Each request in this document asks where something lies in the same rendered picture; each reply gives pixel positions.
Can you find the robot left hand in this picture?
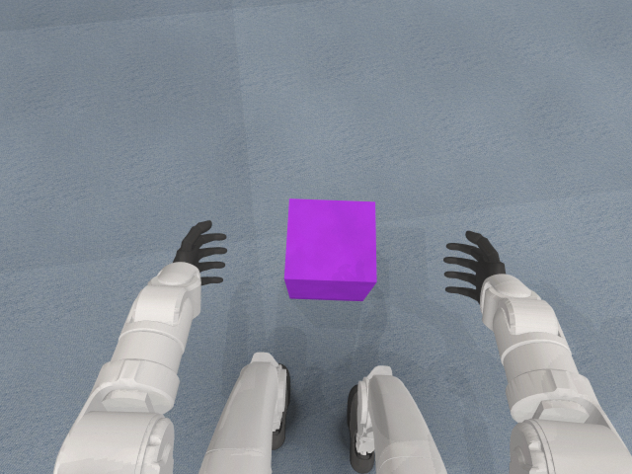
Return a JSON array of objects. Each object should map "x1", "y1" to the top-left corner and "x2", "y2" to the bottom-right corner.
[{"x1": 173, "y1": 220, "x2": 227, "y2": 285}]

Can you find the carton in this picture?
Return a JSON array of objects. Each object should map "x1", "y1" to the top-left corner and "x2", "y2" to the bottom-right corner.
[{"x1": 284, "y1": 198, "x2": 377, "y2": 301}]

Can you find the left robot foot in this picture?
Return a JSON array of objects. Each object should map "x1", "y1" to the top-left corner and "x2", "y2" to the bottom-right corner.
[{"x1": 272, "y1": 363, "x2": 290, "y2": 450}]

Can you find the robot left forearm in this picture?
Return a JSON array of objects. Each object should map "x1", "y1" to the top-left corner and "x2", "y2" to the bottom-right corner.
[{"x1": 53, "y1": 262, "x2": 201, "y2": 474}]

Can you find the left robot upper arm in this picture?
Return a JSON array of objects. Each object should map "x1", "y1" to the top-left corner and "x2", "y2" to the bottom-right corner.
[{"x1": 57, "y1": 411, "x2": 174, "y2": 474}]

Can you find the robot right hand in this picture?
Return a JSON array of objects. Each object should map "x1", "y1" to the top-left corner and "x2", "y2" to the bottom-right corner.
[{"x1": 443, "y1": 231, "x2": 506, "y2": 304}]

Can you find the right robot shin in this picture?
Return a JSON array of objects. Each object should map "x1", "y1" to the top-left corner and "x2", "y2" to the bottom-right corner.
[{"x1": 355, "y1": 365, "x2": 405, "y2": 453}]

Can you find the robot right forearm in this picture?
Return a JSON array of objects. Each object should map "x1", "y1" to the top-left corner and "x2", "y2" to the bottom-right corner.
[{"x1": 480, "y1": 274, "x2": 632, "y2": 463}]

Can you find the right robot upper arm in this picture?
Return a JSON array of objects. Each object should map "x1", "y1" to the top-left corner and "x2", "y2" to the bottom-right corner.
[{"x1": 510, "y1": 419, "x2": 632, "y2": 474}]

